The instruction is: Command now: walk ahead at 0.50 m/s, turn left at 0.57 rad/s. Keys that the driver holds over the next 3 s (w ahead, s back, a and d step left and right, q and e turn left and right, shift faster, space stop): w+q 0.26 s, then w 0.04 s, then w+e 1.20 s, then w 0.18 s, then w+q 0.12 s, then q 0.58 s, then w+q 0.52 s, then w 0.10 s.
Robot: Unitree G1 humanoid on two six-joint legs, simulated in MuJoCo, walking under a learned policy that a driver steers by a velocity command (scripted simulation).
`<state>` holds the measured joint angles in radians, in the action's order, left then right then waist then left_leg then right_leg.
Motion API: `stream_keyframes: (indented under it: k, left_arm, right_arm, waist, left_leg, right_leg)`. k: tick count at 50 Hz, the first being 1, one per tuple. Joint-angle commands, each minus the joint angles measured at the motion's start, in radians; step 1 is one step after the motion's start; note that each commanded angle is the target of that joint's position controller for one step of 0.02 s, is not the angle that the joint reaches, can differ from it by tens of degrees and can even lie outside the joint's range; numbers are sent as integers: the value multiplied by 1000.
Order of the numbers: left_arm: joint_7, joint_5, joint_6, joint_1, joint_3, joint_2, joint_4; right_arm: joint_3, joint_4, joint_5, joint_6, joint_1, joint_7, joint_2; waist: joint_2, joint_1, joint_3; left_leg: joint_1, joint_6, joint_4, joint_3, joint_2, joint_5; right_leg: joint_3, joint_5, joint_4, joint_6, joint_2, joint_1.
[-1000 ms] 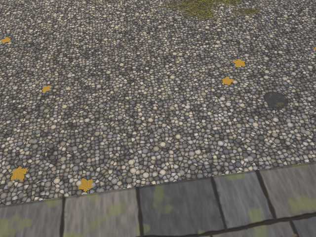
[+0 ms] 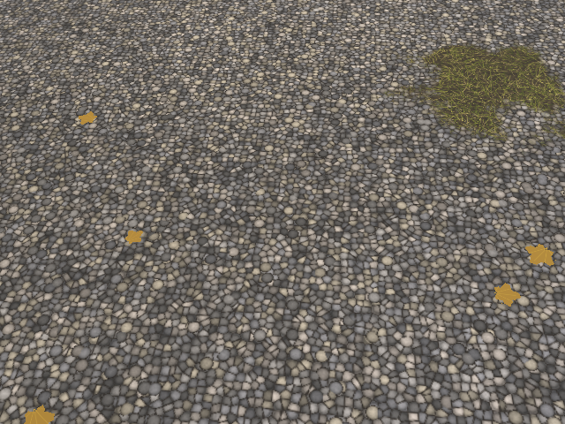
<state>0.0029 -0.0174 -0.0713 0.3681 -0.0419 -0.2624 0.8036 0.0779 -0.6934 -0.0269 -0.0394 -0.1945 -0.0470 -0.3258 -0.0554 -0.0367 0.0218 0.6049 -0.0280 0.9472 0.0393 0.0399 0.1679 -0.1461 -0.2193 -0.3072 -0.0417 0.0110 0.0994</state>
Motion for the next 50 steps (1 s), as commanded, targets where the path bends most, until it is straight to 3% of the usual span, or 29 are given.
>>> stream_keyframes:
  k: [1, 4, 6, 8, 9, 11, 12, 13, 14, 15, 16, 19, 21, 24, 27, 33, 36, 38, 39, 40, 41, 42, 43, 44, 45, 46, 47, 48, 50]
  left_arm:
    - [3, -7, -10, -17, -33, -141, -51]
    - [2, -6, -2, 29, -43, -168, -38]
    - [3, -15, -5, 45, -51, -185, -31]
    - [-4, -9, -1, 14, -56, -193, -35]
    - [0, -5, 17, 13, -57, -203, -29]
    - [-6, 8, 20, -49, -65, -227, -40]
    - [-12, 19, 28, -64, -66, -221, -49]
    - [-19, -14, 28, 13, -41, -76, -77]
    - [-13, -40, 21, -53, -42, -135, -132]
    - [-9, -18, 25, -88, -47, -144, -127]
    - [-7, -4, 30, -62, -52, -162, -98]
    - [-7, -24, 82, -25, -49, -156, -33]
    - [-23, -7, 78, -181, -63, -162, -69]
    - [-57, 1, 61, -259, -52, -110, -76]
    - [-74, -5, 59, -295, -45, -77, -70]
    - [-58, -21, 59, -453, -35, -76, -110]
    - [-60, -7, 35, -500, -22, -51, -109]
    - [-48, -29, 36, -274, -21, -39, -22]
    - [-42, -22, 49, -69, -38, -71, 58]
    - [-42, -48, 48, 106, -57, -121, 128]
    - [-42, -56, 52, 179, -83, -210, 183]
    - [-46, -39, 39, 231, -92, -272, 162]
    - [-44, -12, 33, 232, -89, -247, 134]
    - [-24, -3, 41, 183, -96, -243, 126]
    - [-3, 6, 33, 70, -78, -203, 101]
    - [6, 4, 23, 7, -64, -177, 88]
    - [9, 15, 16, -60, -50, -160, 92]
    - [5, 11, 8, -82, -50, -167, 91]
    - [-5, -1, -1, -97, -51, -168, 90]
  right_arm:
    - [-14, 80, -7, 0, 30, -10, -5]
    - [-17, 103, -5, -5, 105, -13, -19]
    - [2, 79, -17, -14, 52, -3, -60]
    - [4, 77, -18, -19, 58, 0, -59]
    - [-3, 88, -7, -16, 94, -4, -37]
    - [22, -1, -12, -24, -181, 13, -66]
    - [42, -31, -14, -9, -288, 28, -112]
    - [36, -14, 18, 8, -200, 22, -200]
    - [44, -2, 71, 32, -273, 19, -223]
    - [37, -36, 60, 45, -253, 28, -196]
    - [18, -30, 39, 48, -166, 31, -133]
    - [7, -52, -15, 70, -119, 39, -114]
    - [9, -100, 11, 103, -180, 41, -131]
    - [-1, -132, 11, 140, -172, 58, -106]
    - [-16, -149, 2, 146, -217, 79, -79]
    - [-29, -208, -39, 149, -382, 80, -68]
    - [-38, -218, -54, 131, -382, 91, -66]
    - [-45, -247, -28, 124, -383, 97, -66]
    - [-43, -255, -24, 118, -369, 98, -75]
    - [-35, -255, 1, 112, -310, 92, -84]
    - [-31, -247, 7, 111, -283, 79, -27]
    - [-37, -194, 58, 118, -364, 80, -19]
    - [-47, -158, 58, 128, -289, 86, -69]
    - [-56, -150, 33, 127, -250, 80, -73]
    - [-50, -137, -11, 140, -167, 70, -89]
    - [-42, -135, -33, 135, -151, 59, -97]
    - [-40, -104, -35, 112, -101, 49, -73]
    - [-45, -100, -33, 91, -90, 46, -50]
    - [-63, -82, -19, 89, -64, 46, 3]
  waist:
    - [159, 21, -21]
    - [147, -8, -3]
    - [139, 7, -32]
    - [138, 17, -17]
    - [144, 5, 11]
    - [165, 143, -123]
    - [-1, 217, -117]
    - [-255, 62, -52]
    - [-138, 139, -144]
    - [-71, 98, -30]
    - [-28, 43, 67]
    - [-27, 36, 48]
    - [13, 55, 90]
    - [-11, 59, 92]
    - [5, 75, 50]
    - [22, 168, 161]
    - [60, 195, 224]
    - [69, 100, 91]
    - [26, 17, -33]
    - [60, -104, -55]
    - [245, -120, -42]
    - [304, -63, -212]
    - [174, -135, -336]
    - [104, -118, -354]
    - [2, -65, -272]
    - [31, -19, -203]
    - [-41, 59, -80]
    - [-11, 84, -24]
    - [73, 88, -36]
  left_leg:
    - [-27, -11, -10, -42, 11, -67]
    - [-4, -34, -63, -56, 18, -8]
    - [63, -65, 26, 2, 55, -41]
    - [-24, -83, -53, -43, 30, 68]
    - [-134, -82, -175, -137, -42, 313]
    - [-521, -134, -170, -167, -107, 173]
    - [-705, -179, -451, -6, -73, 197]
    - [-763, -253, -398, 419, 184, -364]
    - [-773, -385, -555, 593, 262, -489]
    - [-641, -383, -594, 517, 276, -366]
    - [-495, -336, -598, 416, 244, -321]
    - [-406, -274, -620, 255, 189, -289]
    - [-493, -206, -649, 233, 168, -181]
    - [-436, -155, -643, 82, 97, -10]
    - [-411, -166, -556, 66, 122, 102]
    - [-570, -139, -342, 45, 159, 13]
    - [-602, -115, -277, 12, 152, -116]
    - [-559, -103, -28, -66, 92, -275]
    - [-563, -108, 172, -61, 91, -391]
    - [-443, -80, 490, -117, 41, -367]
    - [-102, -41, 971, -179, -102, 517]
    - [275, -25, 1072, -55, -83, 637]
    - [425, -6, 968, 8, -21, 504]
    - [452, -4, 929, -2, 13, 424]
    - [390, -12, 700, 32, 53, 224]
    - [285, 5, 626, 27, 59, 186]
    - [119, 51, 367, 40, 85, 163]
    - [-20, 77, 220, 24, 85, 176]
    - [-146, 83, 41, -3, 64, 100]
  right_leg:
    - [74, 526, 57, -113, -257, 1]
    - [74, 450, 42, -129, -296, -69]
    - [92, 540, -35, -136, -369, -194]
    - [26, 658, -113, -100, -351, -177]
    - [-39, 691, -151, -76, -292, -90]
    - [-65, 901, -539, -53, -290, 85]
    - [-81, 399, -889, -13, -188, 325]
    - [-13, -370, -1190, 26, -49, 637]
    - [147, -323, -1131, 58, -29, 720]
    - [174, -312, -1043, 72, -77, 678]
    - [173, -274, -930, 75, -113, 613]
    - [151, -102, -837, 59, -109, 477]
    - [243, 55, -711, 20, -102, 619]
    - [239, 413, -444, 4, -15, 554]
    - [228, 620, -402, -18, -5, 515]
    - [198, 653, -330, -57, -8, 698]
    - [152, 639, -115, -48, -41, 624]
    - [90, 753, -31, -57, -28, 258]
    - [109, 740, -51, -72, -24, 59]
    - [67, 763, 29, -106, -6, -141]
    - [190, 909, -43, -193, -117, -392]
    - [403, 1475, -450, -279, -341, -806]
    - [540, 1295, -365, -356, -405, -900]
    - [620, 762, -236, -408, -399, -801]
    - [633, 346, -95, -341, -349, -564]
    - [688, 365, -44, -355, -364, -340]
    - [615, 466, 26, -335, -302, -32]
    - [561, 538, 52, -322, -255, 148]
    - [467, 716, 56, -297, -188, 243]
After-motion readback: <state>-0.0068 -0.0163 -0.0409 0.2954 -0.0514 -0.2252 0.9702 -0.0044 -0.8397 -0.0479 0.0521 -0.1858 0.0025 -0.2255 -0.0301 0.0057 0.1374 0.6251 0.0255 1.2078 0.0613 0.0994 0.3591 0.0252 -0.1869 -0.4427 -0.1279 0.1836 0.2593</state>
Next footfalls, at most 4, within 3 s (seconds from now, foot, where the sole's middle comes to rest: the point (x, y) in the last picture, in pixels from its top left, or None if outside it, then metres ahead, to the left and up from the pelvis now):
0.24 left None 0.14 0.15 -0.78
0.82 right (314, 405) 0.61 0.01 -0.97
1.22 left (260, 321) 0.87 0.18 -0.97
1.72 right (358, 281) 1.01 -0.13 -0.97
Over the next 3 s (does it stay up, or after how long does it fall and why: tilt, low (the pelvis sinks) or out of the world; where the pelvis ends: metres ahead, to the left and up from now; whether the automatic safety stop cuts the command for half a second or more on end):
stays up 1.21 -0.09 -0.19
